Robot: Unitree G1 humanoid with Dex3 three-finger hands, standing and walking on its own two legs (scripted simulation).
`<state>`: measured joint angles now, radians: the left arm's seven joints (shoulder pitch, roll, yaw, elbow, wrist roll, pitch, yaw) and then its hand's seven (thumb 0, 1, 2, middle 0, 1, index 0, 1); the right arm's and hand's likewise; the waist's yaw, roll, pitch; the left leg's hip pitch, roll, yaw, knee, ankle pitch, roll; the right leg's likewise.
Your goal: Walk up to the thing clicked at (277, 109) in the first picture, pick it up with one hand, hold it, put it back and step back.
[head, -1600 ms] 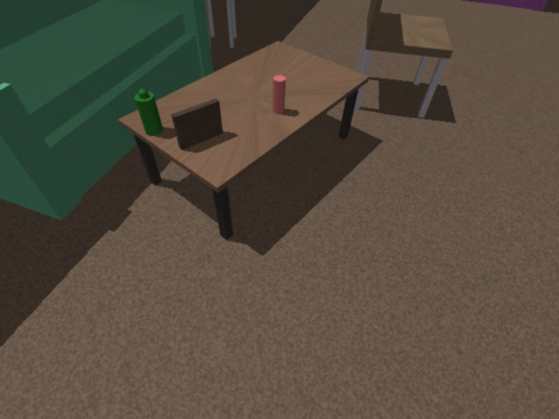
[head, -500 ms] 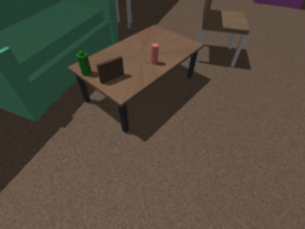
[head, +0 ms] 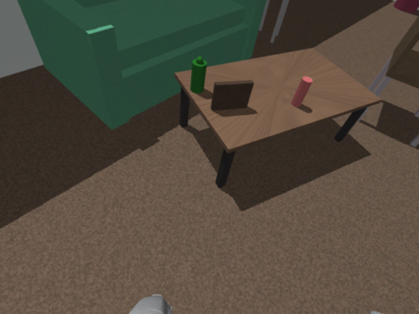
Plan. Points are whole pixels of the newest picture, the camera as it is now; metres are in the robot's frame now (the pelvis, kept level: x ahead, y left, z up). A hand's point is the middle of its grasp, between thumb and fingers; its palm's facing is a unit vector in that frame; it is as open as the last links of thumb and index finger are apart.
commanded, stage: walk up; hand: right
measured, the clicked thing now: (301, 92) +1.20 -0.44 -0.29
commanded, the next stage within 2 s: none
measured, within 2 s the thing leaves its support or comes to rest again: neither
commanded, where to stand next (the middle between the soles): +0.70 -0.47 m, yaw +29 degrees
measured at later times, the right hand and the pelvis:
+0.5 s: hand (383, 249) +0.33 -0.43 -0.12, palm faces -0.25 +0.83 -0.50, open 7.4 cm; pelvis +0.19 -0.15 +0.01, yaw +13 degrees
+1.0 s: hand (395, 191) +0.49 -0.52 -0.10, palm faces -0.27 +0.78 -0.57, open 7.3 cm; pelvis +0.34 -0.25 +0.00, yaw +19 degrees
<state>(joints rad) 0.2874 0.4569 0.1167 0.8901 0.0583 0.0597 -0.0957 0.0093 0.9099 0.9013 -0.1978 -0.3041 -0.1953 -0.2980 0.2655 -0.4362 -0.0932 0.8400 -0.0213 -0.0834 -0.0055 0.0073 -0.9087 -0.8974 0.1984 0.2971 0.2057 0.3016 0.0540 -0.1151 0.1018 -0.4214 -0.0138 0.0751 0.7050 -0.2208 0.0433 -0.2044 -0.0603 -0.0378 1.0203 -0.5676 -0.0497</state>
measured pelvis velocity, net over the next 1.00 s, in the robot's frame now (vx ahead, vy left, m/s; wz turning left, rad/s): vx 0.34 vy -0.25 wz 0.32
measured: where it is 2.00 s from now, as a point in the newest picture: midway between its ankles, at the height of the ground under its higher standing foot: (301, 228)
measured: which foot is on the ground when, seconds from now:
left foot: down 0.00-0.38, up 0.40-0.74, down 0.76-1.00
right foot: up 0.00-0.34, down 0.36-0.76, up 0.78-1.00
